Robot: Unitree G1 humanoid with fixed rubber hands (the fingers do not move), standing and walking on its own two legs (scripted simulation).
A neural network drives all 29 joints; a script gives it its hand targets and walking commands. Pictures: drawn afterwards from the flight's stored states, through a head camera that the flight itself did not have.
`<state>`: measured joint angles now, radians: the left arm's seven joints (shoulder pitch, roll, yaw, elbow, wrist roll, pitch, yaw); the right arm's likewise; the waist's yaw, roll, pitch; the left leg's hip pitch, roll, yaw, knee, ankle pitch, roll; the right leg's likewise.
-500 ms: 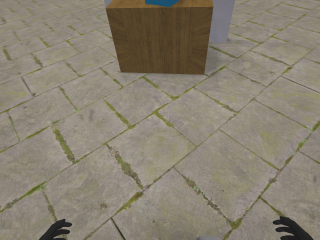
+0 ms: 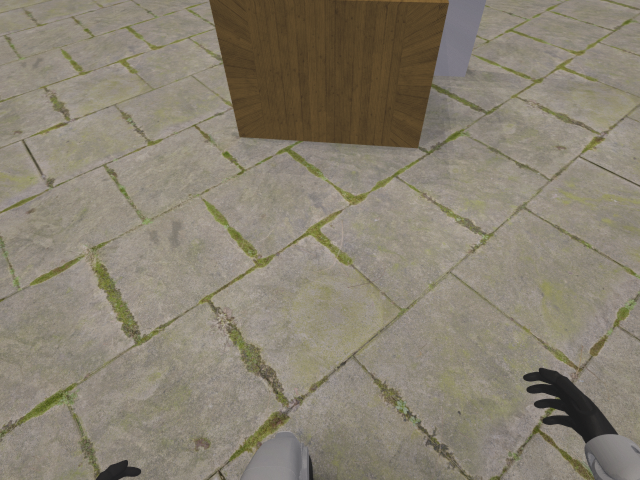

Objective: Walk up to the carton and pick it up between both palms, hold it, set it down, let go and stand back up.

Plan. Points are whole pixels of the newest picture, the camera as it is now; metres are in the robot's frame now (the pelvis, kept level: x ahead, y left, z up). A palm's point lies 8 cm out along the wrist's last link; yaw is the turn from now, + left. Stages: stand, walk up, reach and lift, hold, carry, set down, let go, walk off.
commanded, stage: walk up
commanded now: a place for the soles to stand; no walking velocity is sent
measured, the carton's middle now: out of the picture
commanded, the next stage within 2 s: none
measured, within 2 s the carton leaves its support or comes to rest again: neither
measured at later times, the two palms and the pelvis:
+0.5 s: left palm (94, 452) +0.16 +0.31 -0.05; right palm (591, 364) +0.25 -0.33 -0.04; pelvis +0.11 -0.01 +0.02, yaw -3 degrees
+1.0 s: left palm (147, 302) +0.36 +0.29 -0.03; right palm (562, 320) +0.33 -0.33 -0.06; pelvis +0.25 -0.02 +0.01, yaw -6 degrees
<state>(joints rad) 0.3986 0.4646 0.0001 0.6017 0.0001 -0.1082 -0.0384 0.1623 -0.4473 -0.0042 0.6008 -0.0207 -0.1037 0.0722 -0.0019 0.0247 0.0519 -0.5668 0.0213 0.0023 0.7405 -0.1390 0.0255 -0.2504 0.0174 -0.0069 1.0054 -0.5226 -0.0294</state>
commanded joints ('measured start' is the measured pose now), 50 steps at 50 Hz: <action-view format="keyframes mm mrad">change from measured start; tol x32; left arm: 1 70 230 97 55 -2 -1 -1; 50 38 354 170 40 -4 -34 20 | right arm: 1 87 -309 -161 17 28 -3 -27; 50 70 -253 -119 -35 3 33 -4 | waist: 1 -30 155 -81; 11 14 184 -81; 14 202 -282 -106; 30 -121 280 -318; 44 23 141 -98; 47 92 -358 -68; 50 30 -74 30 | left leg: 1 458 316 -569 -531 -791 187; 11 147 299 -280 -438 -590 216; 15 -527 11 -75 351 -331 -11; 25 -156 56 -33 -28 -230 13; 28 362 6 34 -243 -49 54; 30 858 342 -543 -409 -537 149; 42 252 323 -248 -492 -559 216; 50 -330 81 -58 335 -250 -8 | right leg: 1 -526 -44 100 273 137 -7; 12 107 -11 -45 -478 129 -54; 15 184 -415 907 -929 -642 -199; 26 184 -260 383 -541 318 -231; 32 -664 -32 109 212 97 -9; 45 25 -12 -64 -474 263 -34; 48 155 -387 830 -871 -584 -225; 50 173 -342 681 -778 -334 -260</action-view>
